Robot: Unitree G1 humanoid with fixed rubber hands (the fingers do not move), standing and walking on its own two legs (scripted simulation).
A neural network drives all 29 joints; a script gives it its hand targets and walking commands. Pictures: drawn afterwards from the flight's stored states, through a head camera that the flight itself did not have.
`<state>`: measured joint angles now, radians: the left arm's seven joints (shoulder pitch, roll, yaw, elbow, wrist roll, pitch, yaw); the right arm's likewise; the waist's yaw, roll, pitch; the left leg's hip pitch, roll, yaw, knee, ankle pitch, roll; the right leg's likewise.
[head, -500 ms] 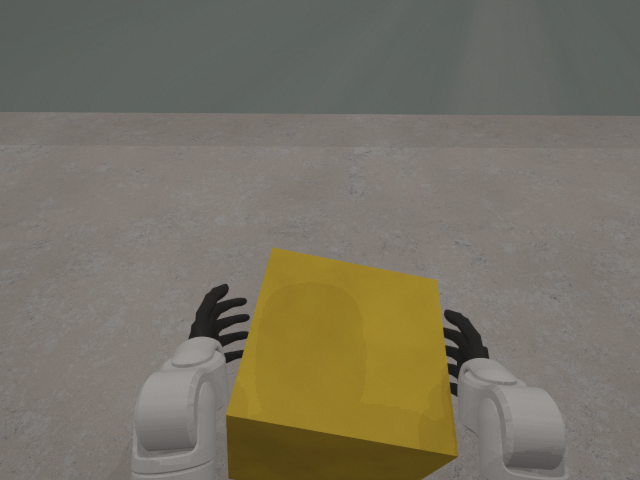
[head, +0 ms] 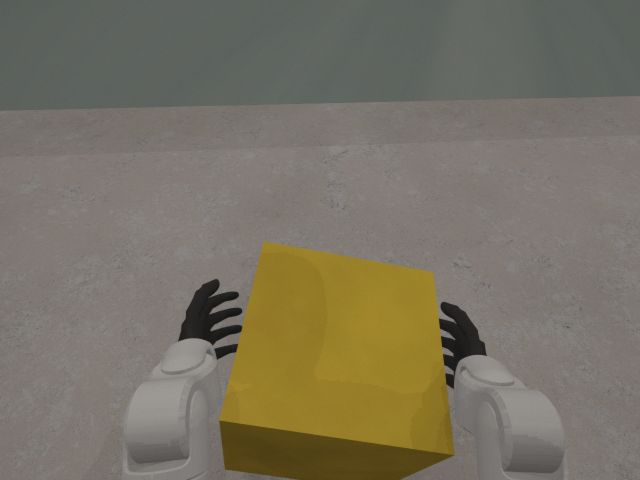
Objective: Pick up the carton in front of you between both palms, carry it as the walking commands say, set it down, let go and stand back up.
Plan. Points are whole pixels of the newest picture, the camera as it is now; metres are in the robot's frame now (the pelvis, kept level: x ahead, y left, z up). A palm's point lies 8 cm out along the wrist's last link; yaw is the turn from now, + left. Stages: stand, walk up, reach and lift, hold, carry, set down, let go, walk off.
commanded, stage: carry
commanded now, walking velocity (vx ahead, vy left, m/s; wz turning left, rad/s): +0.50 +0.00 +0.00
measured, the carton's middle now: (324, 375) +0.27 +0.00 +0.00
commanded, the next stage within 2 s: none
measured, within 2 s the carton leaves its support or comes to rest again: neither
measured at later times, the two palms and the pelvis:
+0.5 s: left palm (199, 169) +0.60 +0.20 +0.09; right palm (370, 169) +0.61 -0.10 +0.07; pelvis +0.36 +0.02 +0.00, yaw +4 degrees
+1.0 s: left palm (194, 91) +0.85 +0.25 +0.10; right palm (334, 99) +0.84 -0.05 +0.09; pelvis +0.58 +0.09 -0.01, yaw +1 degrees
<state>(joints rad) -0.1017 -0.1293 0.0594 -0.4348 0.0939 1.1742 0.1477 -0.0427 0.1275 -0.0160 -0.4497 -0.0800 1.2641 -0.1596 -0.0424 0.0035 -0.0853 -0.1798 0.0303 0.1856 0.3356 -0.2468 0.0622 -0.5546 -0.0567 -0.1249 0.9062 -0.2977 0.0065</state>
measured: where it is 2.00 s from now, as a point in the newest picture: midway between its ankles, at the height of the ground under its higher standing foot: (285, 396)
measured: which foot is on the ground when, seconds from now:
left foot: down 0.00-0.24, up 0.26-0.56, down 0.58-1.00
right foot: up 0.00-0.20, down 0.22-0.58, up 0.60-0.80, down 0.82-1.00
